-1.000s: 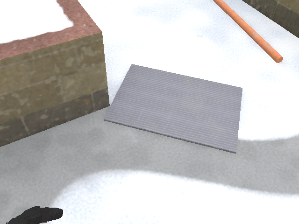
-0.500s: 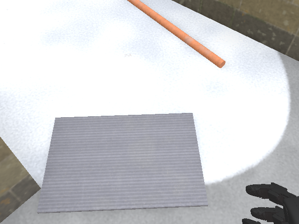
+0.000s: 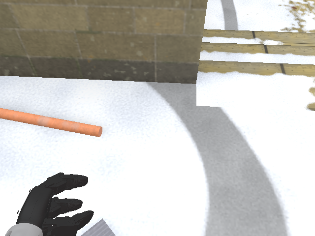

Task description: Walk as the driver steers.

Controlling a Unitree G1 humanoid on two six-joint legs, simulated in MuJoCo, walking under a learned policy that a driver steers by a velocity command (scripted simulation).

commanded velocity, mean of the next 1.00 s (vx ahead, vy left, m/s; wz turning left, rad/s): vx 0.55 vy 0.00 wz -0.91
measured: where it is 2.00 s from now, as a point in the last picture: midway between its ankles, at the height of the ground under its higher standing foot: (297, 130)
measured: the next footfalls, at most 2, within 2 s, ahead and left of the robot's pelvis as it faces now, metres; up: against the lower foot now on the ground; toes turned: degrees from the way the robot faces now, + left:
right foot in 0.02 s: +0.22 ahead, -0.02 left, +0.01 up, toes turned -7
left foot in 0.44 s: +0.67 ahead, +0.05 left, +0.00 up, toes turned -28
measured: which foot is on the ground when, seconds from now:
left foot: down 0.00-0.02, up 0.04-0.42, down 0.44-0.82, up 0.84-1.00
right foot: up 0.00-0.00, down 0.02-0.44, up 0.46-0.82, down 0.84-1.00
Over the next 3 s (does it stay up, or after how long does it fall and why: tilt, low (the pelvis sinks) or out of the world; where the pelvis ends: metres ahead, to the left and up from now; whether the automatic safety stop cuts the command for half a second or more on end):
stays up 0.72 -1.36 0.03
